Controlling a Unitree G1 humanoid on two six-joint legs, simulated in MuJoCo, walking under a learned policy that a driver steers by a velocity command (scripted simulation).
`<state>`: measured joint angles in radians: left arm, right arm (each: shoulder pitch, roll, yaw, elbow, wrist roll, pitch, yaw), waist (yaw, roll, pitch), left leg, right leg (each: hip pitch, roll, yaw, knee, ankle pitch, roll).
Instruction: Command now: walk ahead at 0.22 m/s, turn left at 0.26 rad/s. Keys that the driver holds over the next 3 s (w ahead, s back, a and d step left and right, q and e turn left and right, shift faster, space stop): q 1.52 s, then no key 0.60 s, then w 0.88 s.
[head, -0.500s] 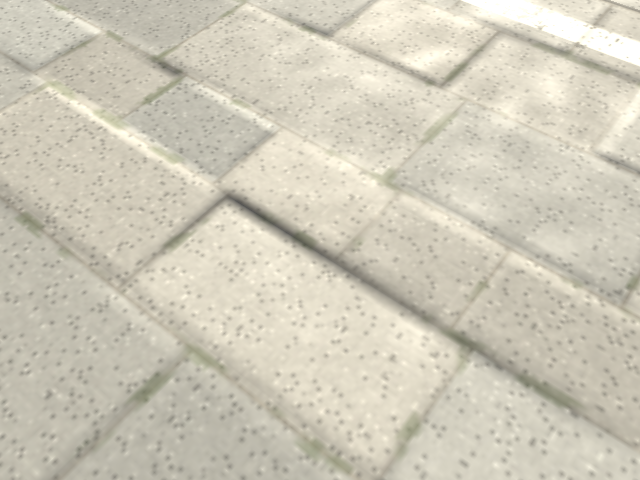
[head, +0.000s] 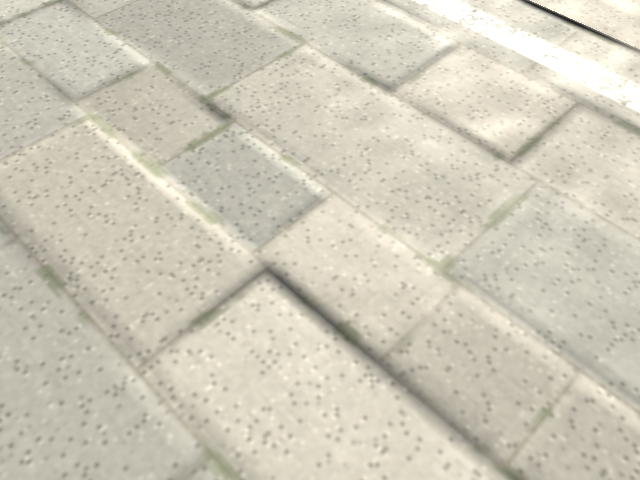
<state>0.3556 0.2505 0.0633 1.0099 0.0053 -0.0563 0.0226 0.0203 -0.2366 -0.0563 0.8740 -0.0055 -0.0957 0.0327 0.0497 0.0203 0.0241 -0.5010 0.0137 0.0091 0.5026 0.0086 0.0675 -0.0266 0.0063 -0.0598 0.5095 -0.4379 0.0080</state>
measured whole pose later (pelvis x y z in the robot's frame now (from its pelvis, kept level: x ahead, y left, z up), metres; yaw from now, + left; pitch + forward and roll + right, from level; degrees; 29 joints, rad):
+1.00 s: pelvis +0.08 +0.02 +0.01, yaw +34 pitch +2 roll +0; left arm 0.14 0.33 0.09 0.79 0.00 0.01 0.03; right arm 0.16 -0.30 -0.08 0.65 0.00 0.04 0.01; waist 0.02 -0.04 0.05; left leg -0.32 -0.03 -0.01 0.56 -0.28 0.05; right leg -0.45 -0.08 -0.03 1.00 -0.53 0.06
